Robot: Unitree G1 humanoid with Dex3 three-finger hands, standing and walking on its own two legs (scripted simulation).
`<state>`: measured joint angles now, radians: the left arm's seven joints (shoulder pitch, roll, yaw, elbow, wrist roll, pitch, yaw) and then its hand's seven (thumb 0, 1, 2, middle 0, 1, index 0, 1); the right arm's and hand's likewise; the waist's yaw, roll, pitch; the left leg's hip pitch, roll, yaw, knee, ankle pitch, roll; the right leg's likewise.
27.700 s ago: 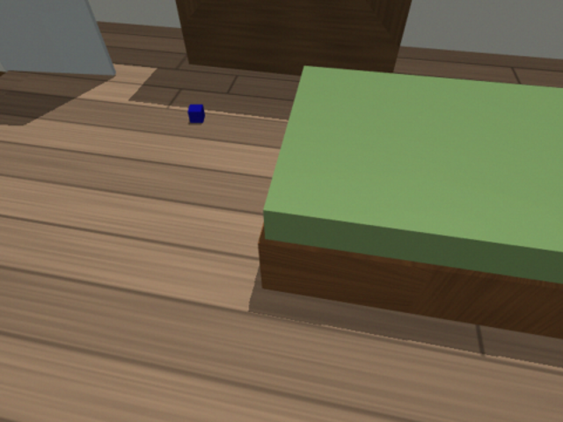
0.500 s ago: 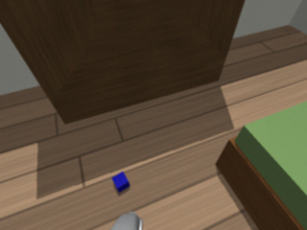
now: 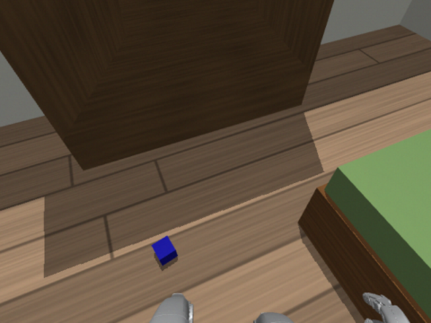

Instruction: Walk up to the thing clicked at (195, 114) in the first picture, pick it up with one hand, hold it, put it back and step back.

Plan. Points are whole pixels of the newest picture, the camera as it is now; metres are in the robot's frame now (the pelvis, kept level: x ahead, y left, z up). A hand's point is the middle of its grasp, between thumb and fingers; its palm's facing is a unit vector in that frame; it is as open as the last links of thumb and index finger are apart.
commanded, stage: walk up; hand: left
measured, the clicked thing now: (164, 250) +0.48 +0.25 -0.70
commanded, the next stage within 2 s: stand in 0.22 s
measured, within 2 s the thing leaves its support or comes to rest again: neither
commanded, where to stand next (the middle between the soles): +0.12 +0.00 m, yaw +2 degrees
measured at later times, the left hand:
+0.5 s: hand out of the picture +0.07 +0.24 -0.12, palm faces +0.01 -0.94 -0.35, open 7.4 cm
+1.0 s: hand out of the picture +0.07 +0.23 -0.11, palm faces +0.03 -0.93 -0.36, open 7.4 cm
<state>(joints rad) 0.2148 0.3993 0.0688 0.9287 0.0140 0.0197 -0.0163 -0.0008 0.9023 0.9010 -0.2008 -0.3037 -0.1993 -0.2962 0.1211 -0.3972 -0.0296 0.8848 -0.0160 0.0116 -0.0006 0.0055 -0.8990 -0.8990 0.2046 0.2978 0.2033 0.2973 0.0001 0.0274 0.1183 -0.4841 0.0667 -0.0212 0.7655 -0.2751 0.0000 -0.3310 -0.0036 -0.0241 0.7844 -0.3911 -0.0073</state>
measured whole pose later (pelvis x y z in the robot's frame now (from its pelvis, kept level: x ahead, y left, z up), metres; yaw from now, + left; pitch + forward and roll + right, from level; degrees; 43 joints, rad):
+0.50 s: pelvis +0.00 -0.02 +0.03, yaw +2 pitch -4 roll +0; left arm 0.14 0.36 0.02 1.03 0.00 -0.01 -0.01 0.00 0.90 0.90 -0.20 -0.30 -0.20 -0.30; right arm 0.13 -0.34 -0.01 1.03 0.00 -0.02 0.01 0.01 -0.90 -0.90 0.20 0.30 0.20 0.30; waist 0.00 -0.01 0.11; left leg -0.16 0.02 0.02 0.49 -0.26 -0.02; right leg -0.21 -0.01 0.01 0.51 -0.23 0.00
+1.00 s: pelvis +0.00 -0.04 +0.04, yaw +3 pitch -3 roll +0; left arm 0.08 0.36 0.01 1.15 0.00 -0.02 -0.01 0.00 0.90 0.90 -0.20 -0.30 -0.20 -0.30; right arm 0.11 -0.36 -0.01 1.15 -0.01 -0.01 0.02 0.01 -0.90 -0.90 0.20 0.30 0.20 0.30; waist 0.00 0.02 0.07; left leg -0.12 0.05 -0.01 0.35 -0.18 -0.05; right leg -0.16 0.02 -0.02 0.36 -0.15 -0.02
